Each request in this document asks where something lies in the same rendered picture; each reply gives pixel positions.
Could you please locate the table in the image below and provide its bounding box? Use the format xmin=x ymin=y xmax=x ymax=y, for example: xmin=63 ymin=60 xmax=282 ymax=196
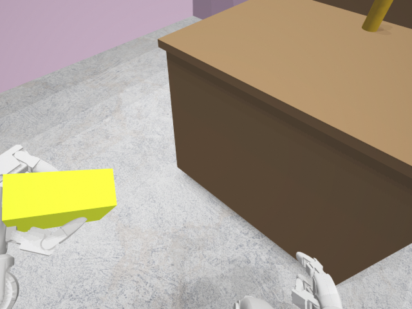
xmin=158 ymin=0 xmax=412 ymax=286

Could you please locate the left robot hand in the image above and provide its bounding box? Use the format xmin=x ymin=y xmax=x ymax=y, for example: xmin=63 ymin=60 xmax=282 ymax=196
xmin=0 ymin=145 xmax=87 ymax=256

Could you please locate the sponge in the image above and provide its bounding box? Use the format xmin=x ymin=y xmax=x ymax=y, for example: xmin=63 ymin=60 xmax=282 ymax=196
xmin=2 ymin=169 xmax=117 ymax=232

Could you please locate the robot left forearm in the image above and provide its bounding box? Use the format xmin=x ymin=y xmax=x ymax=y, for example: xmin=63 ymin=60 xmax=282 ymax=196
xmin=0 ymin=254 xmax=19 ymax=309

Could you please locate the right robot hand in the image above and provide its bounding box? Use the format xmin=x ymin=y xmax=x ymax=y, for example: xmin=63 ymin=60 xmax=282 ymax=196
xmin=292 ymin=252 xmax=343 ymax=309

